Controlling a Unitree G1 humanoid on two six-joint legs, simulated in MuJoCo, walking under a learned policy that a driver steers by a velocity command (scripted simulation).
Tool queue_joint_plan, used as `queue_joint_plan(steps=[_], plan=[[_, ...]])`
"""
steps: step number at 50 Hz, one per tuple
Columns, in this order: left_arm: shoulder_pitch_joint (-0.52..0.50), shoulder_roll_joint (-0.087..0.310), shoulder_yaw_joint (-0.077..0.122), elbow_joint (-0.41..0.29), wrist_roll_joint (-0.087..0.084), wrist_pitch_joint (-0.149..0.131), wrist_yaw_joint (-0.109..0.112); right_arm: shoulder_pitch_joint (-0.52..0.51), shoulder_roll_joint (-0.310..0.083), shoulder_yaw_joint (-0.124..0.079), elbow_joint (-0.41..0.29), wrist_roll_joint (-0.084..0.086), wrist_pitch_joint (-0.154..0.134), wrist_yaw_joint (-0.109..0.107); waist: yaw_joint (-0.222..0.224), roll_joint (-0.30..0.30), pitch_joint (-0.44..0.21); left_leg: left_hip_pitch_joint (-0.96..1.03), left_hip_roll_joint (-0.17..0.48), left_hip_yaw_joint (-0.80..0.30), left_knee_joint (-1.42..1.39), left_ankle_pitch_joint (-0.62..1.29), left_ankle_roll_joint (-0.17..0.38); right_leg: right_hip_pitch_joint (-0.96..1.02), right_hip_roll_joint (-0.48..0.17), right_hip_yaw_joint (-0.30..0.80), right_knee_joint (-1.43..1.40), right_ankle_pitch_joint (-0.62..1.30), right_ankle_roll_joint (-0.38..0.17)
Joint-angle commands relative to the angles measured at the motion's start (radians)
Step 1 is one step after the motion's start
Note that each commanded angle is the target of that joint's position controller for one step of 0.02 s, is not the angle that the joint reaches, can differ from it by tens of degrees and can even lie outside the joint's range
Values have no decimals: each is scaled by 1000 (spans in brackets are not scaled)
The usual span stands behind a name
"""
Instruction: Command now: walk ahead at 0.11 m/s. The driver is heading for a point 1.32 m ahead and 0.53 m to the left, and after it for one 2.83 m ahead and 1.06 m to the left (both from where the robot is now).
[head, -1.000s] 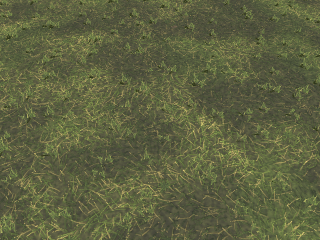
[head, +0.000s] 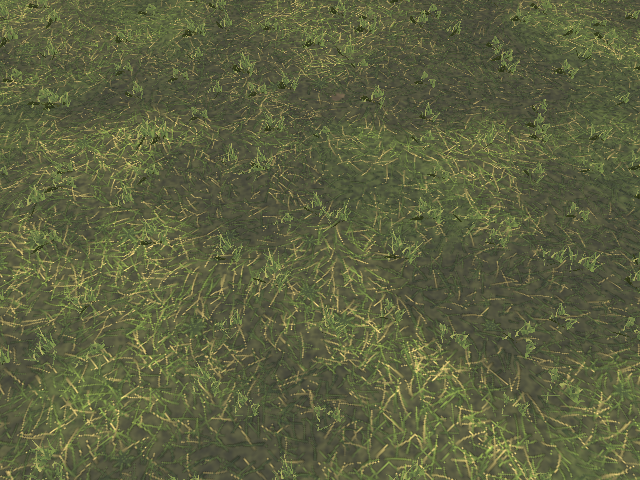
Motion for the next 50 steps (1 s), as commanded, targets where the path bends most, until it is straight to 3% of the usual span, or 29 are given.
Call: queue_joint_plan(steps=[1, 2, 3, 4, 5, 6, 8, 10, 13, 16, 27, 28, 29, 31, 33, 34, 36, 38, 39, 40, 41, 42, 43, 44, 45, 47, 50], plan=[[75, 113, 32, -17, 12, -10, 1, -15, -128, -22, -28, 19, 4, -10, 73, 78, -61, -41, 244, -124, 76, 438, 90, 231, 21, -12, -164, 107, -36], [113, 170, 47, -7, 18, -13, 8, 35, -107, -16, -23, 4, 0, -11, 61, 19, -100, -73, 186, -100, 152, 344, 42, 349, -50, 55, -165, 431, -62], [115, 207, 50, -3, 18, -6, 13, 170, -62, -6, 2, -14, -7, -8, -19, -94, -169, -201, 114, -67, 212, 58, -3, 530, -152, 146, -87, 649, -154], [133, 118, 31, 14, 13, 5, 10, 178, -29, 4, 18, -11, 1, -14, 5, -146, -209, -228, 95, -48, 271, -149, -41, 545, -205, 208, -93, 582, -231], [120, 72, 19, 18, 6, 12, 4, 123, -57, -1, 5, -2, 17, -20, 15, -120, -193, -229, 98, -56, 270, -195, -55, 497, -202, 240, -130, 415, -238], [72, 78, 18, 11, 7, 17, 0, 84, -71, -4, -4, 3, 36, -28, 6, -100, -171, -212, 108, -64, 238, -169, -57, 435, -181, 241, -158, 248, -213], [-40, 100, 22, -21, 1, 24, -4, 66, -91, -7, 1, -4, 71, -33, -17, -60, -93, -150, 122, -68, 130, -89, -44, 285, -103, 159, -186, -29, -132], [-33, 106, 26, -10, -2, 19, -5, 55, -102, -9, 17, -3, 74, -33, 5, -11, -43, -151, 120, -68, 111, -64, -30, 275, -29, 76, -148, 10, -83], [19, 100, 31, 24, -9, 10, 0, 60, -99, -10, 33, -1, 60, -32, 25, 30, -91, -129, 131, -75, 115, 77, -33, 365, -12, 45, -75, 253, -99], [16, 91, 33, 40, -9, 19, 3, 51, -85, -9, 42, 2, 57, -31, 30, 49, -102, -119, 132, -70, 128, 129, -40, 391, -9, 37, -53, 297, -114], [-15, 80, 37, 81, -6, 56, 11, 75, -66, -4, 70, -1, 61, -38, 35, 47, -14, -166, 137, -72, 94, 16, -35, 371, 17, 18, -80, 105, -85], [1, 68, 35, 96, -6, 58, 11, 100, -56, -3, 82, 0, 61, -37, 34, 51, -28, -164, 136, -72, 71, -96, -28, 380, 30, 6, -83, -19, -80], [2, 71, 37, 101, -11, 61, 12, 108, -67, -7, 86, 6, 61, -38, 35, 68, 2, -188, 142, -89, 46, -244, -8, 357, 55, -15, -68, -204, -74], [-28, 86, 44, 91, -13, 51, 14, 100, -112, -20, 63, 22, 54, -41, 29, 128, 94, -232, 212, -221, -28, -483, 71, 240, 104, -73, 10, -464, -54], [-92, 75, 42, 63, -25, 10, 5, 105, -168, -38, 46, 35, 30, -41, 13, 198, 187, -171, 347, -434, -130, -516, 154, 76, 108, -103, 112, -369, -47], [-94, 69, 41, 57, -27, -12, -2, 93, -172, -43, 39, 35, 16, -42, 22, 207, 206, -132, 386, -484, -120, -426, 172, 30, 80, -77, 126, -332, -52], [-36, 69, 45, 70, -31, -45, -15, 76, -142, -41, 25, 38, -1, -36, 64, 193, 176, -79, 364, -453, -43, -203, 155, 70, 70, -70, 46, -321, -59], [145, 97, 65, 128, -36, -59, -19, -4, -128, -40, -19, 41, -4, -28, 153, 153, 101, -206, 252, -344, 106, -10, 90, 376, 78, -43, -91, -265, -67], [269, 176, 91, 155, -29, -61, -15, -38, -81, -30, -57, 45, -9, -28, 194, -17, 54, -388, 124, -197, 374, 56, 23, 576, -47, 170, -207, -351, -123], [386, 254, 106, 170, -17, -60, -22, -23, -29, -19, -99, 38, -18, -31, 207, -259, -40, -569, 23, -105, 727, -249, -29, 733, -287, 567, -367, -396, -247], [329, 138, 64, 159, 0, -67, -21, -8, -85, -39, -90, 50, -23, -26, 154, -125, -10, -629, 65, -229, 920, -328, -8, 666, -350, 631, -380, -372, -258], [244, 92, 46, 131, -6, -68, -22, 17, -90, -47, -83, 63, -21, -19, 105, -51, 48, -637, 115, -247, 962, -244, 18, 587, -329, 493, -381, -356, -222], [185, 81, 38, 110, -12, -68, -23, 26, -70, -48, -75, 62, -17, -17, 80, -19, 64, -619, 154, -234, 934, -149, 31, 534, -284, 368, -406, -366, -184], [159, 77, 33, 104, -14, -66, -23, 15, -63, -54, -76, 58, -11, -18, 70, -19, 90, -612, 179, -225, 889, -88, 31, 500, -248, 263, -423, -295, -152], [157, 62, 25, 106, -6, -63, -20, 11, -69, -63, -79, 53, -2, -14, 62, -39, 83, -574, 201, -202, 852, -46, 26, 474, -206, 160, -433, -224, -122], [197, 78, 27, 115, 7, -60, -10, -10, -48, -66, -94, 46, 13, 0, 68, -35, 64, -566, 210, -159, 833, 15, 4, 469, -178, 59, -442, -116, -123], [226, 128, 36, 116, 15, -57, 4, -104, -33, -63, -151, 43, 26, 8, 81, 4, 88, -652, 225, -150, 747, 72, -34, 476, -201, -3, -470, -47, -151]])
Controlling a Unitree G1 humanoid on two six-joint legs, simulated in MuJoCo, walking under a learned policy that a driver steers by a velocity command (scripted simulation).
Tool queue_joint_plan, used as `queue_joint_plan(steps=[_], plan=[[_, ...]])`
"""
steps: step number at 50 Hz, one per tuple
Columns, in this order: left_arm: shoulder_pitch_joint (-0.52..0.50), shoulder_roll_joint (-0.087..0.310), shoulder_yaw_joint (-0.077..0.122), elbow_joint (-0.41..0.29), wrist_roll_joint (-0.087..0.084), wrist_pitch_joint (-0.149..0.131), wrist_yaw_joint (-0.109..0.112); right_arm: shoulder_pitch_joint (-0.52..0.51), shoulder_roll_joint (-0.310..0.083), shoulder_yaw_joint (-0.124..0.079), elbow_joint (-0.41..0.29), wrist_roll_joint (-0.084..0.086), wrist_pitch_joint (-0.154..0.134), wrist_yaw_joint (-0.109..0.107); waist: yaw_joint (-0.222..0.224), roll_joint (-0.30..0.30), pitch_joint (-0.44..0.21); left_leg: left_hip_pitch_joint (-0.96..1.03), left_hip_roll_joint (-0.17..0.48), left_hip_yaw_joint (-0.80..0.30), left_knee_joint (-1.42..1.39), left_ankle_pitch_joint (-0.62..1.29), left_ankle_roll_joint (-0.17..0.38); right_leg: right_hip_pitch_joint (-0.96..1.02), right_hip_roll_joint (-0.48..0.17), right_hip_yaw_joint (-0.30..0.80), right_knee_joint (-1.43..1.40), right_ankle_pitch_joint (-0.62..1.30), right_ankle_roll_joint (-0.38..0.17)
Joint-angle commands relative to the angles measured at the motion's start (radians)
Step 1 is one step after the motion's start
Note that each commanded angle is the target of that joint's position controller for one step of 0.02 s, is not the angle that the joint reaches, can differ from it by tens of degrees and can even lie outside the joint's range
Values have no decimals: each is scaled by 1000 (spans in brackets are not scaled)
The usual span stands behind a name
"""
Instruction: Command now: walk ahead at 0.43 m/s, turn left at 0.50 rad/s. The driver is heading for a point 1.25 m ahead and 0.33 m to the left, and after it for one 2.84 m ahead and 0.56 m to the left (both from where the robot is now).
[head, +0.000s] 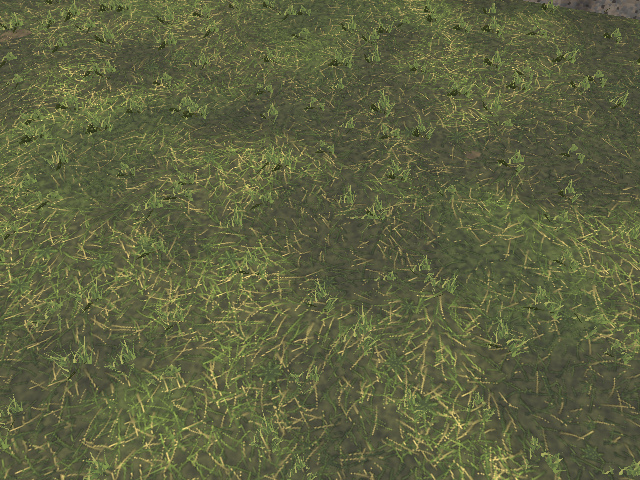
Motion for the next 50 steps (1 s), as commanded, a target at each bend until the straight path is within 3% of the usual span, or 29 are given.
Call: queue_joint_plan(steps=[1, 7, 10, 12, 13, 14, 15, 16, 17, 18, 19, 20, 21, 24, 26, 31, 37, 40, 41, 42, 43, 44, 45, 46, 47, 48, 49, 50], plan=[[-7, 159, 26, -51, 9, -7, 17, -80, 0, 3, -92, -4, 4, 11, -4, -67, 99, -198, 46, -21, -89, 80, -30, 10, -295, 172, -188, 182, -115], [42, 181, 38, -66, -7, 6, 22, -256, 10, 23, -186, -13, 2, 45, 35, -72, 133, -169, 32, 85, -339, 182, -9, 56, -309, 9, -175, 258, -104], [42, 202, 47, -74, -22, 19, 17, -288, -7, 20, -224, -10, 5, 65, 17, -93, 131, -101, -1, 138, -415, 105, 34, 111, -326, -49, -103, 420, -83], [14, 240, 57, -91, -28, 28, 19, -221, -52, -2, -229, -11, 9, 71, -48, -140, 54, 63, -77, 197, -417, 25, 75, 121, -332, -82, 55, 799, -64], [-7, 257, 60, -101, -30, 36, 21, -101, -95, -26, -207, -8, 11, 70, -120, -149, -19, 218, -125, 218, -435, 8, 102, 101, -322, -97, 223, 935, -51], [-24, 256, 56, -114, -31, 39, 21, 72, -160, -63, -162, -6, 16, 58, -208, -125, -115, 477, -166, 204, -490, 55, 141, -6, -287, -110, 452, 893, -16], [-12, 203, 39, -144, -4, 31, 19, 201, -252, -95, -129, -4, 25, 32, -230, 41, -194, 762, -2, -80, -533, -13, 199, -293, -228, -104, 801, 368, 34], [45, 82, 4, -208, -9, -9, 6, 145, -323, -93, -163, -14, 11, 32, -103, 228, -333, 972, 232, -729, -751, -275, 382, -635, -10, 78, 1125, -322, 75], [-92, 177, 22, -239, -51, -50, -4, 166, -232, -62, -164, -29, -3, 42, -167, 88, -328, 945, 247, -777, -870, -288, 340, -732, -37, 260, 1187, -294, 44], [-143, 184, 26, -261, -75, -63, -6, 132, -179, -47, -155, -36, -19, 44, -144, 78, -195, 844, 222, -622, -862, -202, 296, -797, -78, 244, 1152, -206, 13], [-137, 183, 27, -247, -56, -65, 4, 48, -142, -34, -173, -29, -31, 48, -91, -20, -109, 671, 173, -480, -856, -60, 265, -742, -126, 247, 1065, -121, 4], [-113, 196, 39, -231, -31, -55, 12, -26, -108, -23, -190, -32, -36, 47, -44, -30, -84, 538, 126, -372, -857, 30, 233, -655, -163, 253, 978, -69, 6], [-86, 202, 45, -228, -24, -37, 11, -58, -98, -18, -205, -40, -40, 44, -14, -8, -73, 451, 99, -324, -872, 93, 224, -584, -185, 262, 935, -43, 10], [-126, 175, 45, -259, 0, -3, 14, -17, -126, -22, -196, -28, -48, 26, -5, -12, -43, 357, 62, -249, -909, 202, 232, -563, -176, 239, 806, 28, 53], [-221, 167, 42, -297, 8, 3, 18, 40, -148, -26, -185, -25, -48, 10, -34, -6, -11, 363, 43, -222, -915, 242, 222, -626, -154, 229, 674, 134, 78], [-400, 143, 30, -361, -3, -15, -1, 138, -143, -21, -166, -20, -34, -13, -101, 51, 12, 402, 2, -207, -893, 182, 154, -616, -79, 225, 342, 377, 75], [-514, 148, 16, -423, -10, -45, -43, 229, -134, -16, -137, -19, -14, -27, -139, 58, 15, 572, 51, -296, -773, 242, 148, -610, -34, 221, 173, 350, 44], [-439, 177, 24, -413, -12, -53, -48, 221, -143, -17, -133, -26, -1, -32, -95, 105, -3, 608, 76, -312, -699, 467, 133, -480, -10, 188, 157, 226, 2], [-340, 204, 37, -389, -7, -56, -42, 199, -141, -15, -141, -26, -1, -29, -43, 108, -60, 609, 43, -287, -607, 644, 115, -338, 12, 159, 125, 231, -30], [-184, 240, 50, -362, 6, -58, -36, 159, -128, -5, -162, -34, -3, -20, 37, 97, -185, 518, 0, -253, -424, 667, 88, -79, -63, 217, 169, 287, -90], [-8, 305, 65, -344, 14, -51, -29, 204, -85, 12, -173, -54, -11, -17, 72, -48, -346, 294, -98, -186, -122, 353, 45, 253, -246, 439, 232, 324, -178], [66, 311, 72, -284, 0, -36, -42, 375, -19, 31, -147, -17, -23, -10, 12, -372, -439, -30, -222, -140, 168, -374, -13, 501, -439, 884, 106, 120, -319], [48, 215, 50, -293, -29, -31, -42, 305, -122, 17, -139, -1, -28, -11, 42, -226, -313, -147, -149, -175, 255, -353, -8, 426, -410, 905, 42, -97, -270], [-38, 173, 37, -307, -30, -23, -36, 162, -159, 8, -172, -2, -30, -9, 50, -118, -147, -179, -110, -132, 245, -257, -8, 256, -368, 742, 13, -81, -225], [-100, 168, 28, -317, -17, -17, -37, 87, -146, 10, -191, -17, -33, -10, 21, -32, -55, -147, -69, -89, 199, -185, -11, 93, -326, 634, -24, 28, -206], [-127, 157, 23, -316, -7, -15, -38, 65, -131, 7, -201, -32, -36, -8, -8, -29, -18, -119, -36, -68, 137, -143, -12, 1, -292, 568, -48, 119, -201], [-133, 149, 17, -312, 2, -17, -38, 83, -111, 7, -203, -32, -34, -5, -36, -63, -23, -70, -9, -59, 96, -121, -12, -49, -262, 516, -70, 172, -193], [-129, 143, 16, -304, -1, -19, -40, 100, -89, 11, -200, -28, -32, -4, -47, -91, -29, -47, 2, -45, 55, -113, -15, -73, -242, 476, -91, 204, -194]])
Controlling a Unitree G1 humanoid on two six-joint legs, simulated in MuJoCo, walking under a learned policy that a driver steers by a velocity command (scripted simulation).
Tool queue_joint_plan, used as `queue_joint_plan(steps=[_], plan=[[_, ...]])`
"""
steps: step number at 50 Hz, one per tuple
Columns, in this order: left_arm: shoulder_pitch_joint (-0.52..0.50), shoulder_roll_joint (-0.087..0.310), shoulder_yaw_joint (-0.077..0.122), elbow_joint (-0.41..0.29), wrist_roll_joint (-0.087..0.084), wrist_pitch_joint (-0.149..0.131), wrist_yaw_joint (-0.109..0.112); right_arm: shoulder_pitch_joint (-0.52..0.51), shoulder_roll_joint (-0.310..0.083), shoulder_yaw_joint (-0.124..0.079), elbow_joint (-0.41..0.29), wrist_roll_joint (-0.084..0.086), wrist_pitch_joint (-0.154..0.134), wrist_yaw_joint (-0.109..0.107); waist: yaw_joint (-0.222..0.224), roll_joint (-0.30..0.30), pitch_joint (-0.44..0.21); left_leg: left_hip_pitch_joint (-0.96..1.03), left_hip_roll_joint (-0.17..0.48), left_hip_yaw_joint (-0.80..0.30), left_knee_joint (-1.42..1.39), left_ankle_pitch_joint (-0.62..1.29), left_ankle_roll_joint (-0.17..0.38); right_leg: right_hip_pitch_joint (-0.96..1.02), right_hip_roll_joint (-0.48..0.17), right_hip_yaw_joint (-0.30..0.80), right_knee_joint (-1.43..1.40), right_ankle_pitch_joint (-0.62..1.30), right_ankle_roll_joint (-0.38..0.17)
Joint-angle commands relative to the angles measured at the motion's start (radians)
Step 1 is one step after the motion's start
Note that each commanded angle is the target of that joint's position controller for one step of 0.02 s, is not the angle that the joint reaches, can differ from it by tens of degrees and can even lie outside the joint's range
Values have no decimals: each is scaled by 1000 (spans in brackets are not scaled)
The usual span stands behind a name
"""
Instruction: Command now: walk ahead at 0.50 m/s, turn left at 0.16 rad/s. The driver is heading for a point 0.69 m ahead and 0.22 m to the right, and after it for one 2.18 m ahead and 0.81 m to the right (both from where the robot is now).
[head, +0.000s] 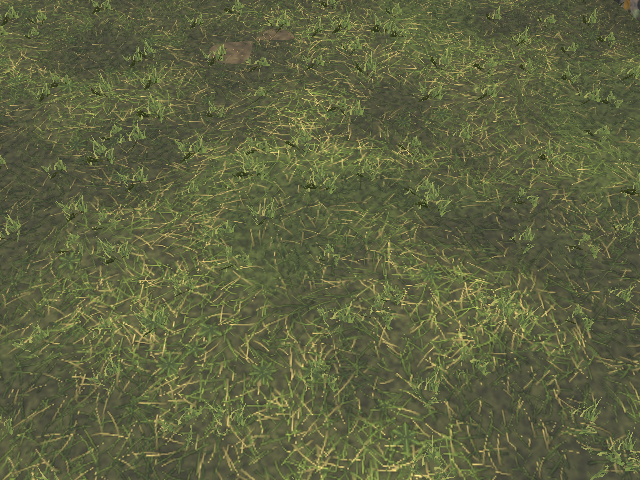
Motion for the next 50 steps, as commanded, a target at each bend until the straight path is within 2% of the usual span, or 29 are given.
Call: queue_joint_plan(steps=[1, 5, 8, 12, 14, 15, 16, 17, 18, 19, 20, 21, 22, 23, 24, 26, 29, 34, 39, 40, 42, 43, 44, 45, 46, 47, 48, 49, 50], plan=[[28, 91, 15, -34, -1, -12, 0, 8, -69, -21, -75, -3, -15, 2, -6, -101, -43, -192, 111, -12, -72, 56, -12, 168, -278, 309, -232, 143, -191], [69, 151, 30, -9, -13, -5, 13, -123, -43, -3, -126, -16, -18, 3, 21, -90, -20, -225, 133, 28, -309, 220, -41, 147, -268, 205, -281, 231, -191], [114, 165, 31, 8, -24, 7, 17, -226, -33, 6, -150, -11, -25, 13, 57, -90, -6, -157, 100, 61, -510, 390, -43, 138, -229, 126, -280, 228, -152], [192, 176, 30, 43, -31, 24, 18, -336, -52, 5, -193, 3, -31, 31, 90, -102, 18, -142, 70, 70, -627, 406, -29, 227, -276, 141, -242, 200, -137], [204, 186, 33, 54, -34, 36, 21, -354, -73, -1, -211, 4, -37, 39, 77, -111, 23, -119, 60, 64, -672, 337, -6, 277, -307, 167, -200, 229, -121], [200, 195, 34, 56, -34, 43, 24, -327, -89, -9, -209, 3, -41, 41, 51, -117, 12, -66, 47, 68, -696, 306, 6, 288, -312, 177, -163, 279, -111], [182, 203, 34, 54, -35, 47, 27, -248, -113, -22, -190, 0, -45, 39, -3, -116, -28, 57, 25, 86, -735, 302, 24, 276, -291, 161, -77, 396, -93], [176, 186, 26, 47, -29, 48, 28, -103, -163, -47, -149, -8, -47, 30, -70, -98, -122, 280, 34, 79, -736, 319, 53, 209, -238, 126, 92, 449, -65], [161, 127, 2, 9, -3, 43, 29, 89, -247, -70, -123, -27, -44, 17, -144, 15, -285, 586, 236, -124, -694, 363, 121, 3, -168, 76, 407, 195, -22], [297, 14, -30, -2, -17, 23, 26, 130, -306, -81, -103, -31, -32, 19, -79, 282, -414, 858, 454, -537, -786, 213, 264, -354, -29, 57, 722, -416, 27], [248, 130, -2, 17, -43, 15, 25, 133, -203, -58, -105, -22, -29, 20, -119, 175, -364, 797, 427, -577, -846, 75, 248, -456, -74, 159, 845, -438, 27], [164, 171, 13, -9, -55, 13, 25, 71, -161, -43, -107, -15, -31, 18, -108, 129, -217, 671, 392, -419, -868, 99, 203, -503, -114, 148, 862, -346, 21], [125, 160, 14, -14, -47, 19, 30, 0, -131, -32, -111, -17, -34, 20, -75, 73, -149, 540, 347, -309, -901, 159, 177, -466, -154, 129, 828, -260, 27], [107, 149, 19, -17, -34, 28, 32, -56, -101, -24, -111, -20, -38, 24, -45, 72, -91, 435, 311, -226, -941, 206, 164, -434, -177, 127, 782, -204, 33], [127, 132, 22, -13, -34, 44, 31, -88, -84, -20, -108, -27, -45, 26, -13, 88, -65, 358, 285, -156, -981, 240, 152, -378, -198, 133, 759, -161, 36], [140, 90, 18, -14, -37, 67, 29, -109, -88, -27, -92, -30, -60, 27, 15, 78, -42, 287, 277, -70, -1034, 317, 159, -341, -207, 130, 739, -115, 46], [90, 80, 21, -44, -30, 81, 29, -98, -112, -39, -64, -36, -67, 15, 21, 36, -10, 291, 276, 38, -1059, 422, 160, -405, -207, 150, 661, -1, 61], [-56, 54, 9, -95, -24, 71, -1, -63, -151, -48, -35, -29, -54, -2, -28, 13, 33, 333, 250, 192, -1071, 449, 126, -390, -188, 80, 386, 217, 50], [-199, 52, 1, -177, -25, 70, -30, 19, -187, -61, 4, -7, -20, -7, -77, 6, 75, 505, 301, 245, -1006, 539, 109, -442, -164, 6, 250, 125, 8], [-205, 58, 4, -191, -26, 71, -35, 20, -195, -63, 6, -3, -11, -8, -69, 15, 70, 532, 308, 257, -973, 618, 100, -427, -150, -14, 236, 80, -7], [-161, 88, 20, -201, -27, 76, -40, 1, -224, -70, -1, 2, 3, -15, -24, 57, 13, 558, 306, 288, -844, 956, 76, -308, -85, -75, 232, -23, -45], [-79, 118, 37, -188, -29, 78, -38, -9, -236, -73, -5, 4, 11, -20, 27, 73, -40, 552, 297, 301, -717, 1102, 64, -195, -42, -99, 228, -64, -70], [70, 166, 66, -153, -31, 80, -29, -27, -237, -71, -10, 10, 17, -23, 113, 60, -117, 481, 264, 326, -519, 1103, 35, 20, 1, -104, 157, -8, -105], [230, 250, 103, -116, -29, 90, -8, -18, -206, -58, -27, -5, 9, -26, 182, -23, -208, 242, 223, 326, -225, 822, -13, 333, -80, 64, 126, 27, -160], [197, 357, 115, -121, -33, 85, 1, 71, -49, -11, -83, -41, -21, -11, 50, -284, -272, -224, 10, 239, 124, -164, -76, 652, -337, 627, 50, -77, -340], [238, 287, 92, -151, -23, 70, -3, -22, -121, -16, -98, -4, -65, 6, 126, -176, -408, -339, -15, -1, 238, -229, -62, 719, -410, 867, -92, -168, -388], [208, 229, 76, -140, -17, 58, -6, -118, -161, -27, -130, 31, -84, 15, 138, -130, -270, -420, 34, -14, 217, -134, -39, 638, -380, 715, -112, -104, -334], [148, 196, 66, -145, -25, 53, -5, -129, -151, -21, -131, 20, -93, 11, 92, -63, -177, -390, 79, -9, 125, -47, -26, 488, -332, 584, -109, -24, -295], [76, 164, 56, -160, -22, 52, -3, -126, -155, -27, -119, -7, -92, 4, 47, -34, -118, -321, 108, -4, 37, -1, -32, 342, -294, 492, -119, 75, -267]])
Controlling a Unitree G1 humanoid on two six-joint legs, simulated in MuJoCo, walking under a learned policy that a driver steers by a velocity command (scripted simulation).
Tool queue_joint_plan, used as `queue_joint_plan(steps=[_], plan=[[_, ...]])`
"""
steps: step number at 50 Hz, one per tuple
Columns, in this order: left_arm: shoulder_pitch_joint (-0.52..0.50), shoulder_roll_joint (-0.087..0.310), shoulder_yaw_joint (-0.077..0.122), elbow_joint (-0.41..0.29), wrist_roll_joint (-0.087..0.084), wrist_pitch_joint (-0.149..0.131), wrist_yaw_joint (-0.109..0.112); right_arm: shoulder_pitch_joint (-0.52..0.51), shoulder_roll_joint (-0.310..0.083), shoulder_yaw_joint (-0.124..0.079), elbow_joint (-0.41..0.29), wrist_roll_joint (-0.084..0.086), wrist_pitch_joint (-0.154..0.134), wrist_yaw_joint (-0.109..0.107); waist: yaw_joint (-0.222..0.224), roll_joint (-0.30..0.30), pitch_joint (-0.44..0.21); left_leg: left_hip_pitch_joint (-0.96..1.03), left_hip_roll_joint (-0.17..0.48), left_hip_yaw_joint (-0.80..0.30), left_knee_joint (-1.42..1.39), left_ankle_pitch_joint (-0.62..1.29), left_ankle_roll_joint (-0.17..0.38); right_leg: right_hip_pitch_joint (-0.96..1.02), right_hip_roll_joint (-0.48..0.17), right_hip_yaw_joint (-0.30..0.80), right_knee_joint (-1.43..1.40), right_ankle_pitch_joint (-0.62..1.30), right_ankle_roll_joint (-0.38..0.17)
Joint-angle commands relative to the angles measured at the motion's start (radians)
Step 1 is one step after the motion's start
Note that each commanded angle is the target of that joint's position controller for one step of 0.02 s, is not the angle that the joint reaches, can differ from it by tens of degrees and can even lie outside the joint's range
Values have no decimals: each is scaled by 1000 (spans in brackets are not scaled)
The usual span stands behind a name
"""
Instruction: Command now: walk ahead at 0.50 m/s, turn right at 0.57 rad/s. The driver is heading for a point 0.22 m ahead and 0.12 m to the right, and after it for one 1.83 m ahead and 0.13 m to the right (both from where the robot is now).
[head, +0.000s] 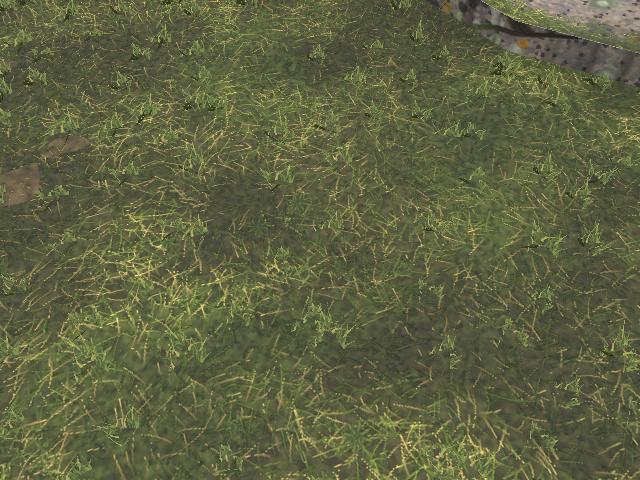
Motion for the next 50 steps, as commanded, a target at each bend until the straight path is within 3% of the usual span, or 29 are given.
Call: queue_joint_plan(steps=[1, 3, 6, 8, 11, 13, 15, 16, 17, 18, 19, 20, 21, 22, 24, 25, 28, 31, 34, 35, 36, 37, 38, 39, 41, 43, 44, 46, 50], plan=[[60, 103, 28, -65, 13, -18, 13, -47, -141, -32, -109, -22, -39, -2, 16, -18, -136, -352, 76, -95, -32, 103, 10, 369, -275, 436, -312, 204, -215], [29, 122, 32, -79, 18, -20, 21, -31, -127, -35, -115, -32, -12, -5, -17, -18, -106, -286, 69, -74, -103, 111, -25, 251, -258, 373, -325, 447, -217], [46, 168, 47, -66, 14, -10, 45, -83, -77, -18, -138, -43, 8, -13, -14, -28, -90, -228, 18, -31, -301, 234, -66, 138, -187, 238, -293, 660, -177], [66, 168, 50, -58, 1, 10, 58, -140, -56, -7, -148, -41, 10, -8, 13, -68, -119, -156, -30, -19, -459, 393, -70, 115, -134, 195, -254, 619, -125], [111, 164, 50, -44, -5, 36, 70, -215, -71, -8, -170, -24, 15, 6, 50, -102, -147, -114, -77, -39, -608, 484, -68, 162, -141, 262, -202, 469, -86], [112, 153, 48, -46, -3, 46, 74, -219, -101, -20, -177, -24, 14, 11, 42, -112, -151, -105, -81, -75, -674, 445, -54, 217, -162, 344, -143, 387, -71], [70, 140, 45, -65, -1, 48, 79, -173, -123, -33, -171, -29, 4, 13, 5, -133, -149, -56, -72, -86, -750, 440, -24, 245, -158, 408, -62, 330, -47], [50, 119, 39, -79, -1, 47, 78, -131, -134, -39, -165, -38, -4, 9, -21, -120, -166, 34, -40, -82, -823, 556, 4, 229, -113, 399, 19, 278, -15], [58, 62, 20, -105, 15, 40, 77, -70, -191, -50, -171, -59, -7, -2, -30, -7, -267, 240, 136, -217, -789, 848, 72, 135, -42, 326, 236, 74, 34], [254, 15, 6, -96, 13, 36, 73, -55, -216, -49, -175, -84, 10, -6, 55, 254, -377, 504, 399, -523, -763, 1147, 274, -108, 91, 229, 495, -563, 97], [316, 124, 22, -72, 4, 41, 66, -48, -181, -51, -168, -46, 28, -4, 57, 257, -422, 489, 451, -662, -795, 899, 327, -181, 8, 215, 646, -532, 130], [223, 188, 44, -65, -6, 59, 69, -84, -115, -33, -192, -37, 39, -10, 19, 158, -319, 414, 370, -523, -811, 728, 285, -220, -31, 192, 711, -447, 158], [156, 192, 49, -73, -6, 79, 76, -116, -90, -22, -195, -41, 54, -13, 12, 100, -255, 324, 306, -409, -832, 595, 243, -231, -54, 160, 715, -379, 172], [119, 182, 49, -83, -1, 97, 83, -145, -85, -16, -198, -41, 66, -14, 11, 93, -199, 229, 263, -351, -861, 509, 230, -215, -70, 151, 707, -337, 179], [122, 119, 34, -92, -1, 110, 81, -176, -107, -19, -188, -52, 76, -17, 36, 131, -140, 75, 187, -225, -921, 459, 218, -112, -70, 107, 626, -282, 178], [131, 90, 25, -91, 2, 108, 81, -179, -105, -20, -182, -52, 78, -17, 40, 143, -144, 66, 172, -187, -928, 475, 224, -81, -66, 88, 562, -279, 177], [105, 59, 7, -93, 17, 96, 77, -179, -113, -24, -167, -39, 80, -14, 25, 148, -188, 93, 190, -147, -916, 543, 249, 8, -84, 69, 362, -262, 165], [77, 72, 3, -93, 16, 92, 64, -160, -135, -29, -148, -26, 90, -10, 3, 167, -201, 111, 212, -158, -915, 466, 256, 83, -88, 49, 198, -199, 144], [118, 67, 4, -65, 22, 90, 49, -162, -128, -20, -129, -8, 101, -4, 39, 151, -172, 43, 185, -137, -879, 308, 205, 237, -60, 4, -78, -38, 95], [114, 80, 5, -68, 31, 90, 48, -119, -104, -11, -106, -5, 99, -1, 39, 128, -158, -10, 157, -119, -860, 236, 145, 305, -75, 37, -162, 12, 64], [112, 135, 11, -84, 45, 90, 54, -96, -60, 4, -106, -22, 93, 6, 15, -2, -162, -81, 93, -51, -742, 139, 60, 360, -218, 216, -225, 73, 11], [34, 169, 12, -92, 49, 93, 56, -64, -10, 16, -116, -42, 82, 11, -52, -210, -133, -72, -13, 56, -699, 64, -12, 222, -334, 333, -257, 10, -76], [-15, 110, -1, -107, 56, 80, 50, -127, -60, 7, -111, -50, 82, 5, -7, -177, -96, 25, -6, 12, -674, 108, -26, 102, -308, 326, -297, -140, -87], [-34, 72, -14, -97, 61, 66, 47, -145, -64, 4, -108, -46, 82, 5, -18, -161, -77, 57, -8, 8, -711, 189, -24, 88, -254, 278, -295, -214, -43], [-21, 72, -16, -78, 54, 44, 43, -125, -72, 3, -82, -53, 87, -2, -12, -170, -64, 104, 3, -6, -753, 287, -30, 89, -204, 225, -275, -212, 13], [9, 56, -23, -60, 50, 39, 44, -98, -82, 3, -64, -44, 87, 1, -17, -135, -48, 131, 18, -17, -775, 306, -23, 79, -183, 206, -263, -204, 34], [30, 49, -26, -57, 49, 40, 45, -96, -92, 0, -52, -39, 85, 3, -6, -86, -37, 123, 19, -16, -776, 289, -16, 83, -171, 195, -256, -205, 40], [39, 61, -23, -49, 45, 40, 47, -100, -76, 3, -35, -39, 80, 3, -4, -44, -29, 111, 19, -18, -783, 301, -12, 107, -157, 179, -228, -154, 43], [45, 53, -23, -41, 38, 41, 53, -86, -72, 4, 2, -36, 74, -2, -3, -7, -63, 127, 25, -20, -779, 356, -18, 154, -144, 156, -191, -14, 40]])
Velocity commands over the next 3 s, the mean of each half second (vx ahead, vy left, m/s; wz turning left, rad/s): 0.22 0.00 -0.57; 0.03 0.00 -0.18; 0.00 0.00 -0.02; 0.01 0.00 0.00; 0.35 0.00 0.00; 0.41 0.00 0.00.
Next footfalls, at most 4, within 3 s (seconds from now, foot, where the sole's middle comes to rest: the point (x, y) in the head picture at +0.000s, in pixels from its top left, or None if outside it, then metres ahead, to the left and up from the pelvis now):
0.34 left None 0.35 0.10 -0.76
0.72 right None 0.21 -0.11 -0.76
2.70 right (446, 368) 0.67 -0.25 -0.76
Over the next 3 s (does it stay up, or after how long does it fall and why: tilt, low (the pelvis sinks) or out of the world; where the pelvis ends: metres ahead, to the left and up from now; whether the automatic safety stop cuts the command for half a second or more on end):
stays up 0.66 -0.15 0.02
